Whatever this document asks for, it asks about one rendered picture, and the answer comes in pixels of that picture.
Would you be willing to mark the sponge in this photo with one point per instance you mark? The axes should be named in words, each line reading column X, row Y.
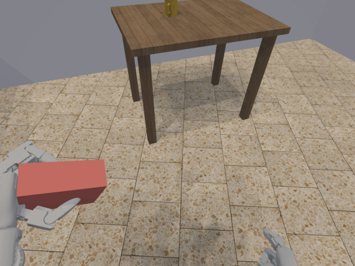
column 50, row 184

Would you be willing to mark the right robot hand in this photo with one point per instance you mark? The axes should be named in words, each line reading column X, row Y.
column 284, row 256

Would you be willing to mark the table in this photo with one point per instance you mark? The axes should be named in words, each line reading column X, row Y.
column 147, row 30

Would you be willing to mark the left robot hand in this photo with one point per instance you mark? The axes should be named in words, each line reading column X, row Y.
column 10, row 210

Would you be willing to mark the robot left forearm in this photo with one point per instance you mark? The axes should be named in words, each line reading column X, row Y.
column 11, row 253

